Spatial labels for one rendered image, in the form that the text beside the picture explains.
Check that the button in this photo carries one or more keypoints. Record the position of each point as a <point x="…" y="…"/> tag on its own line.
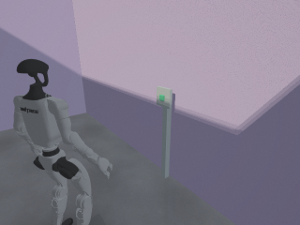
<point x="161" y="97"/>

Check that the robot left forearm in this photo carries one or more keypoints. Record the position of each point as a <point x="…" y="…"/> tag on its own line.
<point x="26" y="136"/>

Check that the robot right forearm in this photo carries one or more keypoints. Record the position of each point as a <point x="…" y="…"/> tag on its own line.
<point x="82" y="149"/>

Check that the left robot upper arm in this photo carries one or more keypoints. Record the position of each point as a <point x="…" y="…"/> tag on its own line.
<point x="18" y="123"/>

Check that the left robot thigh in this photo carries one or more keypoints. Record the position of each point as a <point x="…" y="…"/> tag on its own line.
<point x="61" y="189"/>

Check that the panel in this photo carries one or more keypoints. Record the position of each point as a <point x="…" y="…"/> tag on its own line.
<point x="166" y="105"/>

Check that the robot left hand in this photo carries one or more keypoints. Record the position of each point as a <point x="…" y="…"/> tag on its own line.
<point x="35" y="149"/>

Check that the robot right shin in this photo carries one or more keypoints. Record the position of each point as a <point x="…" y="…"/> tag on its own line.
<point x="83" y="216"/>

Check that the right robot upper arm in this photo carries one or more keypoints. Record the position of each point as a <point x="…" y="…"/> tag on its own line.
<point x="59" y="108"/>

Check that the robot right hand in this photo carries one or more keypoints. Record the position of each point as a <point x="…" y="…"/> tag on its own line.
<point x="103" y="165"/>

